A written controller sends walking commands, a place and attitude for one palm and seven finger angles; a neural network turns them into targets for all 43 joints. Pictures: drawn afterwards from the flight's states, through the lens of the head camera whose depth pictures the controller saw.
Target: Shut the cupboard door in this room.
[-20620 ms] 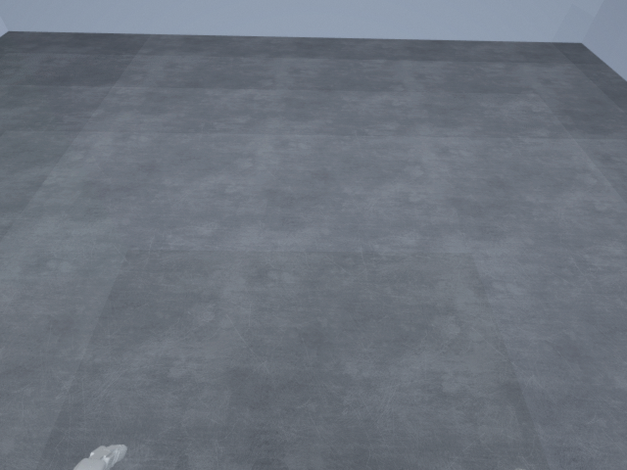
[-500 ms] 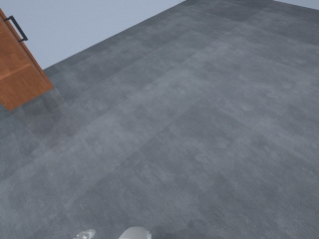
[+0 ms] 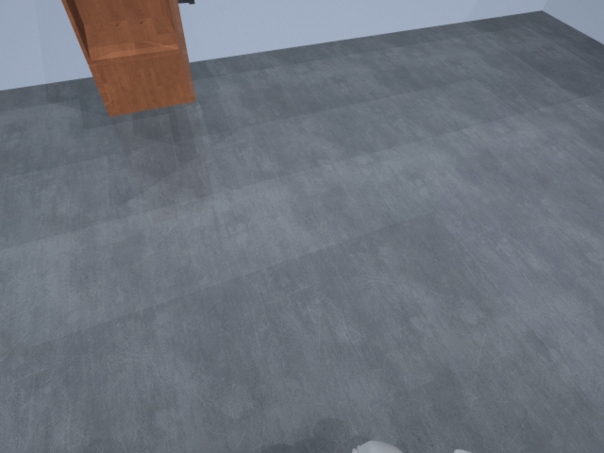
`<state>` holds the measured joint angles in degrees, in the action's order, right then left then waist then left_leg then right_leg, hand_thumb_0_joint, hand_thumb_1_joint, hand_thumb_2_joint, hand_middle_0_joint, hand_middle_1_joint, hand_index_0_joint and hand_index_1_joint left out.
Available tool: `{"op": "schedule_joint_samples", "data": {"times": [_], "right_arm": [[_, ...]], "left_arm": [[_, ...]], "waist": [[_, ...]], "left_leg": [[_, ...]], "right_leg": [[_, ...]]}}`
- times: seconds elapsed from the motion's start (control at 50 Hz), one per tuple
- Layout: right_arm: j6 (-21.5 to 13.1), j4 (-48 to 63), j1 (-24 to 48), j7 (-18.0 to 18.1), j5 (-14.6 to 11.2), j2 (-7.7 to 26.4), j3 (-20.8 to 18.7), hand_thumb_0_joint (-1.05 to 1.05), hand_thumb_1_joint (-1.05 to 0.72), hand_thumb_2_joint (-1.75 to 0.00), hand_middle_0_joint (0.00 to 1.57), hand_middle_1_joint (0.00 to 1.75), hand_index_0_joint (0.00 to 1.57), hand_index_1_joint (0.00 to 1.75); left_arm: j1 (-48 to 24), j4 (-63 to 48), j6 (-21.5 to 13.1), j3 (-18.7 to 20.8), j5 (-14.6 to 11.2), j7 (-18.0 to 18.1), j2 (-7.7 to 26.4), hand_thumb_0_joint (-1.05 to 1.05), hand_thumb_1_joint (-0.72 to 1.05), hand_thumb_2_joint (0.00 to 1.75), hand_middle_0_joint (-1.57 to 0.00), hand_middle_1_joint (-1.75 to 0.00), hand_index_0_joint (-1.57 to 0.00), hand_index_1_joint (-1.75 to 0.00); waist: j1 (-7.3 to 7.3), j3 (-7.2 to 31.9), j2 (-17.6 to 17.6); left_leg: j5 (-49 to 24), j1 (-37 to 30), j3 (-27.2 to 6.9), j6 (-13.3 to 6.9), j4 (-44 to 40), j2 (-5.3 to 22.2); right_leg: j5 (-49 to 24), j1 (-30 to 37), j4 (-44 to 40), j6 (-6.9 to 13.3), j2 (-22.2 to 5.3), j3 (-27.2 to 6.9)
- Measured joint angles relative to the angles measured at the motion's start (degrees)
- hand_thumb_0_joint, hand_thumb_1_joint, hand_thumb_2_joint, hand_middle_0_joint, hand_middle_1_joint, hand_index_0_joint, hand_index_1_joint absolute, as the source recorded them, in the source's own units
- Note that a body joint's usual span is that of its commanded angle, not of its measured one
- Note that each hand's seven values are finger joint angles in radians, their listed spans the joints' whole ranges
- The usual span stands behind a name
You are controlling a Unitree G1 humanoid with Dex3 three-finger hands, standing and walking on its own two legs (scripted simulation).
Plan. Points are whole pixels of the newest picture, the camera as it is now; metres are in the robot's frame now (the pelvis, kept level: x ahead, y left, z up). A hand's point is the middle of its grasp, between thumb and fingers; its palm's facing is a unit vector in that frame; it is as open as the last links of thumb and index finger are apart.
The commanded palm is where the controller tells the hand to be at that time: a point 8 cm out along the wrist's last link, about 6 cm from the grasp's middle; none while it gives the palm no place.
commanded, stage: turn or walk to find it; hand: left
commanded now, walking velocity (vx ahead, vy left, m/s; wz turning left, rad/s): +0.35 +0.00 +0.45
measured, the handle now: out of the picture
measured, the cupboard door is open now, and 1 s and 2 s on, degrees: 85 85 85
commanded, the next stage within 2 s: stand and wait in 1.80 s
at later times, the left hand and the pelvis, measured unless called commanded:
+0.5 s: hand out of the picture +0.06 +0.13 -0.15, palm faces +0.25 -0.94 -0.25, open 7.4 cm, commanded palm none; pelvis +0.09 -0.05 +0.01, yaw +13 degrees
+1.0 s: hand (170, 396) +0.21 +0.22 -0.18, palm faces +0.39 -0.91 -0.16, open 7.4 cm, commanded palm none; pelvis +0.28 +0.07 +0.00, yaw +18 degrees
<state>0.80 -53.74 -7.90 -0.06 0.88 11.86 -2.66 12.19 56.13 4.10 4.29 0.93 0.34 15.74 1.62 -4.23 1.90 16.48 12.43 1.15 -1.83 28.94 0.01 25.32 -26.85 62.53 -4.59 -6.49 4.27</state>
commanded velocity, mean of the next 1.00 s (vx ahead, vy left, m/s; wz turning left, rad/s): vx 0.37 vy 0.00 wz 0.24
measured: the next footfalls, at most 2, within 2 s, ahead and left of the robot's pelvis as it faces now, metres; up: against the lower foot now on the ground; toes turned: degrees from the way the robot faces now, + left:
right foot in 0.28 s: +0.09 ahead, -0.14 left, +0.00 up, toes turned +1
left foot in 0.80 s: +0.31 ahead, +0.14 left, +0.00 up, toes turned +26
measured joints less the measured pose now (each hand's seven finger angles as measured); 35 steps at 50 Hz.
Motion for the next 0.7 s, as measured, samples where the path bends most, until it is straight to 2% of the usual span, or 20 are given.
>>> {"op": "schedule_joint_samples", "data": {"times": [0.08,0.14,0.26,0.28,0.3,0.34,0.4,0.48,0.54,0.6,0.7], "right_arm": [[-0.2,-0.2,-1.1,-0.1,0.0,-0.3,0.2,0.0,-0.91,-0.9,0.2,0.3,0.2,0.3],[-0.5,-0.5,-2.8,-0.4,0.3,-0.5,0.1,0.0,-0.91,-0.9,0.2,0.3,0.2,0.3],[-0.6,-2.1,-7.4,-0.5,0.6,0.0,-0.6,0.0,-0.91,-0.9,0.2,0.3,0.2,0.3],[-0.5,-2.5,-8.4,-0.5,0.5,0.2,-0.7,0.0,-0.91,-0.9,0.2,0.3,0.2,0.3],[-0.4,-3.1,-9.2,-0.4,0.3,0.5,-0.9,0.0,-0.91,-0.9,0.2,0.3,0.2,0.3],[0.5,-4.7,-10.2,-0.5,0.3,1.2,-1.4,0.0,-0.91,-0.9,0.2,0.3,0.2,0.3],[1.2,-6.1,-10.4,-1.4,0.7,1.8,-1.9,0.01,-0.91,-0.9,0.2,0.3,0.2,0.3],[0.5,-5.6,-9.5,-1.8,0.7,2.1,-2.4,0.01,-0.91,-0.9,0.2,0.3,0.2,0.3],[0.4,-5.5,-8.6,-1.9,0.6,1.7,-2.4,0.01,-0.91,-0.9,0.2,0.3,0.19,0.3],[0.7,-5.6,-6.7,-1.9,0.5,1.2,-2.1,0.0,-0.91,-0.9,0.2,0.3,0.19,0.3],[0.3,-5.2,-1.7,-2.3,0.4,-0.1,-0.9,0.0,-0.92,-0.9,0.19,0.3,0.19,0.3]], "left_arm": [[-1.6,-1.3,-0.8,-0.3,0.0,-0.3,-0.5,0.01,0.91,0.9,-0.2,-0.3,-0.2,-0.29],[-2.2,-1.8,-1.1,-0.6,0.2,-0.8,-1.1,0.0,0.91,0.9,-0.2,-0.3,-0.2,-0.29],[-3.1,-3.0,-2.7,-1.2,0.3,-2.2,-2.8,0.0,0.91,0.9,-0.2,-0.3,-0.2,-0.29],[-3.0,-3.5,-3.5,-1.3,0.4,-2.4,-3.0,0.0,0.91,0.9,-0.2,-0.3,-0.2,-0.29],[-2.9,-3.8,-4.4,-1.5,0.6,-2.4,-3.4,0.0,0.91,0.9,-0.2,-0.3,-0.2,-0.3],[-2.2,-4.0,-5.8,-2.1,0.6,-1.8,-4.7,0.0,0.91,0.9,-0.2,-0.3,-0.2,-0.3],[1.7,-3.1,-7.0,-2.3,0.4,-1.1,-6.0,0.0,0.91,0.9,-0.2,-0.3,-0.2,-0.3],[7.0,0.6,-7.3,-2.6,0.3,-0.6,-7.2,0.0,0.91,0.9,-0.2,-0.3,-0.2,-0.3],[10.4,2.9,-7.7,-2.8,0.5,-0.1,-8.0,0.0,0.91,0.9,-0.2,-0.3,-0.2,-0.3],[13.3,5.0,-8.1,-3.1,0.7,0.3,-8.9,0.0,0.91,0.9,-0.2,-0.3,-0.2,-0.3],[16.9,7.9,-8.1,-3.7,0.8,0.6,-10.1,0.0,0.91,0.9,-0.2,-0.3,-0.2,-0.3]], "waist": [[-0.26,0.4,-0.6],[-1.03,1.4,-1.1],[-3.24,2.8,-3.3],[-3.36,3.1,-3.7],[-3.33,3.1,-4.3],[-2.91,3.0,-5.5],[-1.82,3.6,-5.1],[-2.32,3.5,-4.6],[-2.01,2.8,-4.1],[-1.11,1.8,-3.7],[1.07,-0.4,-3.3]], "left_leg": [[-1.6,-1.0,-1.6,-0.1,-2.7,-0.9],[-1.8,-1.4,-2.5,0.1,-3.5,-1.4],[0.2,-1.0,-5.1,1.5,-1.6,-1.8],[1.5,-0.2,-5.8,1.8,0.6,-1.9],[5.0,1.4,-6.4,1.4,4.9,-1.8],[10.4,6.1,-6.2,1.0,17.4,-1.7],[5.9,13.2,-3.5,0.9,32.7,-1.2],[-3.3,20.0,-2.4,2.1,39.7,1.1],[-6.8,23.4,-2.0,2.6,39.5,2.7],[-8.0,25.0,-0.5,2.7,35.6,4.0],[-8.1,22.4,3.6,1.4,20.2,4.4]], "right_leg": [[-2.2,-0.3,-1.5,-0.8,0.6,-1.9],[-2.1,0.9,-5.7,-0.7,1.0,-2.1],[-2.4,7.4,-23.0,0.2,2.9,-0.4],[-4.0,9.7,-27.7,0.4,3.3,0.2],[-7.5,10.6,-29.5,2.2,3.6,1.1],[-6.9,11.9,-28.1,5.1,3.7,3.2],[-5.6,15.9,-31.5,6.1,3.0,4.2],[-7.1,22.3,-38.9,5.6,2.5,6.1],[-6.6,26.0,-42.0,5.4,2.5,8.2],[-5.3,28.9,-43.6,5.0,2.7,9.9],[-2.5,33.0,-45.2,3.4,2.9,12.0]]}}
